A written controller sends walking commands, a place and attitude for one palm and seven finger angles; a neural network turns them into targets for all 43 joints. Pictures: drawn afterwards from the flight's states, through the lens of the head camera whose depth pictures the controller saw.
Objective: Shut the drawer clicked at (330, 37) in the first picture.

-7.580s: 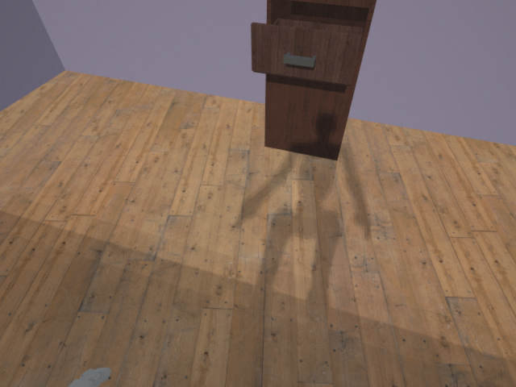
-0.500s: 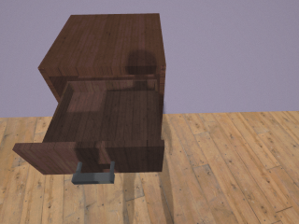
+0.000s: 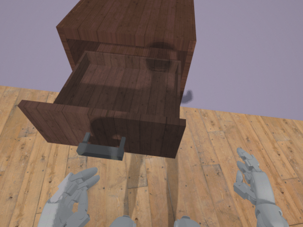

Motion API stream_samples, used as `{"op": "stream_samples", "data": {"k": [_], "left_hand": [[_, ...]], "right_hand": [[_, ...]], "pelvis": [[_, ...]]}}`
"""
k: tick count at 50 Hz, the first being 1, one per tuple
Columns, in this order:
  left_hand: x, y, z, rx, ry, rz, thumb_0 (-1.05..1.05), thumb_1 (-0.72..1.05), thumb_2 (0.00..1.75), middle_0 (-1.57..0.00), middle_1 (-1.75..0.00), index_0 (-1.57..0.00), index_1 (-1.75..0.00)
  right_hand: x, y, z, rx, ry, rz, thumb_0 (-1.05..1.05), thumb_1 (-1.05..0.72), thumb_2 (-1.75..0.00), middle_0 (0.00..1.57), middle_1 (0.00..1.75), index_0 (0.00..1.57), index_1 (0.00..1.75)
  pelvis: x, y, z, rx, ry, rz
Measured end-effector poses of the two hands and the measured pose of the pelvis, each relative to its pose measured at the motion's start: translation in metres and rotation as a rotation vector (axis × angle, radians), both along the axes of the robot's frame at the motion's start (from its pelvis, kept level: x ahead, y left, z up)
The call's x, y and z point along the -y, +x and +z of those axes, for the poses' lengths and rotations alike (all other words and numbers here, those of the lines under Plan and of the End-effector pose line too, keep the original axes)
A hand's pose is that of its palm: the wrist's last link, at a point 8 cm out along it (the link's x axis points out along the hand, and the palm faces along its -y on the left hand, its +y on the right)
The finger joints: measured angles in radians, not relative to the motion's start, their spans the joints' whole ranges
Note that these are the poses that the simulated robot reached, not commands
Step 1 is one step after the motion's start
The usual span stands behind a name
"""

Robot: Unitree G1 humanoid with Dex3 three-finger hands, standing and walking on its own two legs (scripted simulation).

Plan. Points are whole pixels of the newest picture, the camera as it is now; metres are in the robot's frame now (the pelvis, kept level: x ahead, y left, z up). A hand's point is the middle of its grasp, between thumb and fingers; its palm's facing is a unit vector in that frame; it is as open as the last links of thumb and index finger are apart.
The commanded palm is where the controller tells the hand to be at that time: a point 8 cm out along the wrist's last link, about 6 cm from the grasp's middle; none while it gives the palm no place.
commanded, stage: raise the hand and make a fist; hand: left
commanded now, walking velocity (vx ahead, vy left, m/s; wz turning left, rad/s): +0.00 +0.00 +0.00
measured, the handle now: (103, 144) +0.31 +0.17 +0.03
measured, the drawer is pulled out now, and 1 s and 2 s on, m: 0.30 0.30 0.30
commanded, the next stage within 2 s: bring the fist close to the handle in 1.46 s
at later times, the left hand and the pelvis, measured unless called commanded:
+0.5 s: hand (84, 200) +0.16 +0.16 +0.08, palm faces +0.05 -1.00 -0.04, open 3.5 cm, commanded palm +0.11 +0.20 +0.09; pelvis +0.00 +0.00 +0.00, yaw +0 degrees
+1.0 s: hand (85, 202) +0.15 +0.14 +0.12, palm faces +0.04 -1.00 -0.03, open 3.2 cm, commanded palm +0.10 +0.19 +0.13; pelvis +0.02 +0.02 +0.01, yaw +0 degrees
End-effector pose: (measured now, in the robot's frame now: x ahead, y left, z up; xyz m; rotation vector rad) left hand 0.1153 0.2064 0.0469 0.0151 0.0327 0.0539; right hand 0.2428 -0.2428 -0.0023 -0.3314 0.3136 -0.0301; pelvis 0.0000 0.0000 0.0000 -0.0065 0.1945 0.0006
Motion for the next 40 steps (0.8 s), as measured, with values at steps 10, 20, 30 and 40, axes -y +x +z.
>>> {"op": "stream_samples", "data": {"k": [10,20,30,40], "left_hand": [[0.010,0.039,0.018,0.016,0.023,-0.077,0.02,0.90,0.90,-0.66,-0.80,-0.66,-0.81],[-0.004,0.033,0.030,-0.105,0.022,0.003,0.02,0.90,0.90,-0.87,-1.03,-0.86,-1.03],[0.007,0.025,0.046,-0.019,0.002,-0.054,0.02,0.90,0.90,-1.07,-1.24,-1.06,-1.24],[0.009,0.020,0.068,-0.010,0.003,-0.007,0.02,0.90,0.90,-1.27,-1.46,-1.26,-1.46]], "right_hand": [[-0.055,-0.028,-0.068,-0.184,0.202,0.009,0.02,-0.90,-0.89,0.21,0.30,0.20,0.30],[-0.023,-0.089,-0.079,-0.364,0.186,-0.193,0.02,-0.90,-0.89,0.21,0.30,0.21,0.30],[-0.004,-0.058,-0.049,-0.224,0.095,-0.179,0.02,-0.91,-0.90,0.20,0.30,0.20,0.30],[-0.046,-0.021,-0.024,-0.122,0.185,-0.086,0.02,-0.90,-0.90,0.20,0.30,0.20,0.30]], "pelvis": [[0.003,-0.009,-0.014,-0.036,-0.015,0.020],[0.000,0.002,0.002,-0.026,-0.001,-0.003],[-0.008,0.006,0.001,-0.017,-0.015,0.007],[-0.013,0.015,0.008,0.014,-0.017,0.004]]}}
